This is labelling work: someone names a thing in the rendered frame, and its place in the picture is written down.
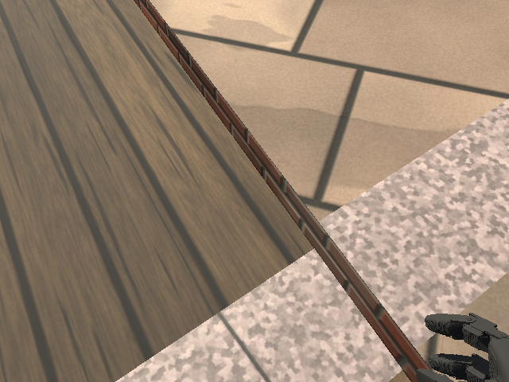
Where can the robot right hand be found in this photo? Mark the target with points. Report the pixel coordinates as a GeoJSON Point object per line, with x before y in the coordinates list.
{"type": "Point", "coordinates": [478, 332]}

